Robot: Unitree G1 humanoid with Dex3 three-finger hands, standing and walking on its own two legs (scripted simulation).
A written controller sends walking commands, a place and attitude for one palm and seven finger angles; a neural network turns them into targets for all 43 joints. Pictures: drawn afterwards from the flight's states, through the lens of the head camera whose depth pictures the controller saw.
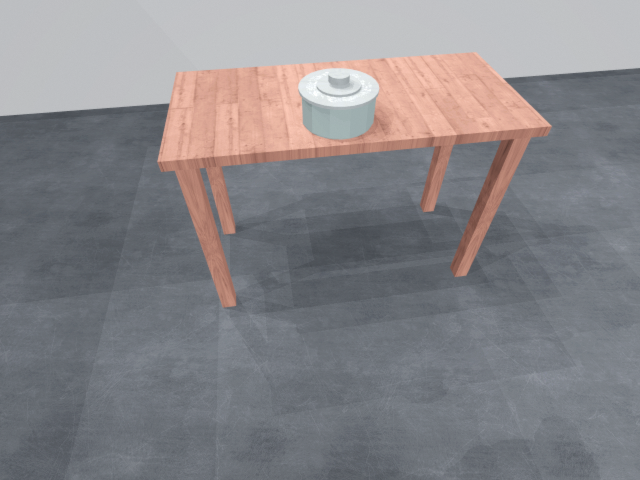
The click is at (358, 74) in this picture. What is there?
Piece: lid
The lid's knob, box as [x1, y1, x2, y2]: [328, 69, 349, 85]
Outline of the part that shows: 329,71 328,80 330,83 341,85 348,82 348,71 343,69 333,69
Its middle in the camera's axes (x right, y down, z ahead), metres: +0.04 -0.40 +0.96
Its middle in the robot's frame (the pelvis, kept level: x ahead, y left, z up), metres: +0.99 +0.01 +0.03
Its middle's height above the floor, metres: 0.81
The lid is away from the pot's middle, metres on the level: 0.00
